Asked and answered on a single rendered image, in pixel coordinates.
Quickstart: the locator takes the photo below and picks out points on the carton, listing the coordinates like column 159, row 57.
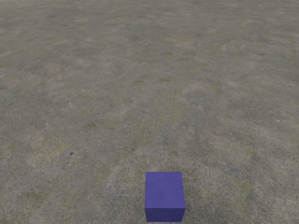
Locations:
column 164, row 197

